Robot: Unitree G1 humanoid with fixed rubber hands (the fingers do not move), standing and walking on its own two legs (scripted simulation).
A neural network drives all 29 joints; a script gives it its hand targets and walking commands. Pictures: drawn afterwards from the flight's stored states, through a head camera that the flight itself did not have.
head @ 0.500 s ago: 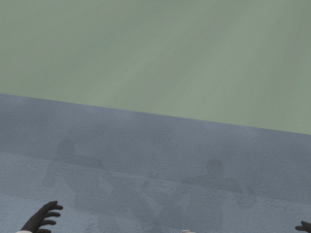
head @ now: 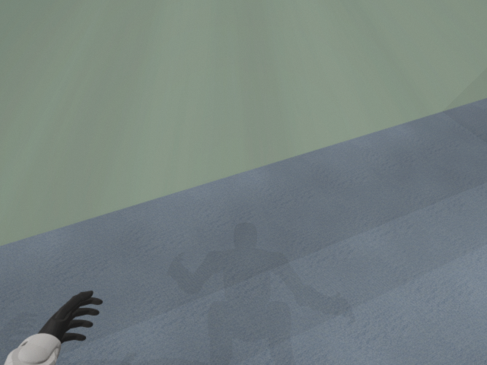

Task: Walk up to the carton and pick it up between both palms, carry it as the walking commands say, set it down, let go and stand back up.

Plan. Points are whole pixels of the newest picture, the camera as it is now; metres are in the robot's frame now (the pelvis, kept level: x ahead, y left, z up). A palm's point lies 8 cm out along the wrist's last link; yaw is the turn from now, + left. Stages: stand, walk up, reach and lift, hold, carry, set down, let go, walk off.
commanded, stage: walk up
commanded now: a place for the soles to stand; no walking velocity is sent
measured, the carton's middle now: out of the picture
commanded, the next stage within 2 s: none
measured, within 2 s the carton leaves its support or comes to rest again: neither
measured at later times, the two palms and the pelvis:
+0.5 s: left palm (230, 208) +0.44 +0.07 -0.04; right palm out of the picture +0.01 -0.50 -0.05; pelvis +0.12 -0.13 +0.00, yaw -24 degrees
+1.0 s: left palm (355, 137) +0.68 -0.24 -0.04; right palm out of the picture +0.02 -0.62 -0.02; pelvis +0.29 -0.30 +0.00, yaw -43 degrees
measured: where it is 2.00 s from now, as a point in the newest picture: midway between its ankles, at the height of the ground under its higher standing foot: (464, 295)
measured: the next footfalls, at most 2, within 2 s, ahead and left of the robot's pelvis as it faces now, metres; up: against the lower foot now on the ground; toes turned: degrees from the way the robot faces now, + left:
right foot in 0.36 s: +0.14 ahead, -0.27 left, +0.00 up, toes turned -24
left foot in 0.66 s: +0.36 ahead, -0.12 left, +0.00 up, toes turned -22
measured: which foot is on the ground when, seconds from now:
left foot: down 0.00-0.40, up 0.42-0.64, down 0.66-1.00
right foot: up 0.00-0.34, down 0.36-0.66, up 0.68-1.00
